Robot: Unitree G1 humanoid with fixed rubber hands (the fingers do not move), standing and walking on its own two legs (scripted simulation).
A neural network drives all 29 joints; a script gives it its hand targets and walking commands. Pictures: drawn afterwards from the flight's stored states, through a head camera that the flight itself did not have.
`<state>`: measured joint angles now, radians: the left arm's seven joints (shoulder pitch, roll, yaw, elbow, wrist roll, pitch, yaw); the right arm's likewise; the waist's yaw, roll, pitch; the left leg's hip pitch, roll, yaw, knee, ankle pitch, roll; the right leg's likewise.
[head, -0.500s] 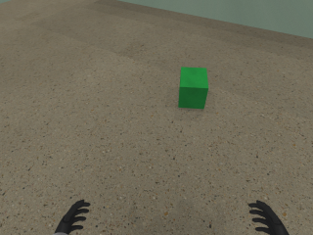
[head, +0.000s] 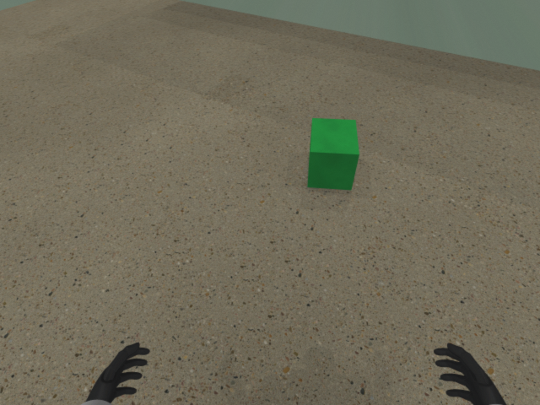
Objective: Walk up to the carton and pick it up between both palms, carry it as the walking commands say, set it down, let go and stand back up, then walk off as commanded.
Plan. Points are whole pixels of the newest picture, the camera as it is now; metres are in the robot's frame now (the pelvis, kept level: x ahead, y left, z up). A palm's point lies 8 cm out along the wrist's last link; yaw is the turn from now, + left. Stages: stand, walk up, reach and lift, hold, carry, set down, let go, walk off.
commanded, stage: stand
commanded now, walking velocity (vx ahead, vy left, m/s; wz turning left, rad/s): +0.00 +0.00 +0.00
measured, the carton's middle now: (331, 153) +1.42 -0.26 -0.63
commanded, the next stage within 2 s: walk up in 1.42 s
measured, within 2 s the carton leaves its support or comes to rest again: neither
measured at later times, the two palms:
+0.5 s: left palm out of the picture +0.15 +0.28 -0.06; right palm out of the picture +0.15 -0.27 -0.06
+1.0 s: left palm out of the picture +0.14 +0.28 -0.06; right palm out of the picture +0.14 -0.28 -0.06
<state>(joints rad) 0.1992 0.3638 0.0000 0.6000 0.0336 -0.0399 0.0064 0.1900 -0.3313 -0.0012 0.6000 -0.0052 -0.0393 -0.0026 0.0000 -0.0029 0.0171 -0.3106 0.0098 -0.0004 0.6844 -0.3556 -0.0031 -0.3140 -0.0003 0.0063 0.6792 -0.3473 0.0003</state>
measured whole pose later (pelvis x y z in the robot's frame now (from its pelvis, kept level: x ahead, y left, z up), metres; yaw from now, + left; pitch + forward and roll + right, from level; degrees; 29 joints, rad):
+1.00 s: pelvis -0.02 +0.00 +0.00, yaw +0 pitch -2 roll +0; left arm 0.20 0.38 0.00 0.60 0.03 -0.04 0.01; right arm 0.19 -0.36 0.00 0.62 -0.01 -0.04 0.00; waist 0.00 0.00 0.02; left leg -0.31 0.01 0.00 0.68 -0.33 0.00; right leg -0.31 0.00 0.01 0.68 -0.32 0.00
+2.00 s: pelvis +0.04 -0.09 +0.00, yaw -4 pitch +2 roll +1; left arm 0.21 0.38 0.00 0.60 0.03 0.00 -0.06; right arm 0.36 -0.36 0.00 0.65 -0.01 -0.01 0.01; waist 0.00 0.00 -0.01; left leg -0.26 0.16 0.01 0.62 -0.38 -0.07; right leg -0.34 -0.01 -0.08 0.62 -0.33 -0.01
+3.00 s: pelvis +0.45 -0.11 +0.01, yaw -7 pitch +3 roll +0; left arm 0.20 0.31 0.00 0.65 0.03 0.00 -0.03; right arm 0.51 -0.35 -0.01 0.68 -0.01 -0.03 0.02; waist 0.00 0.03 0.00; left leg -0.04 -0.06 0.09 0.40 -0.42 0.08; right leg -0.55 -0.06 -0.10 0.71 -0.29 0.00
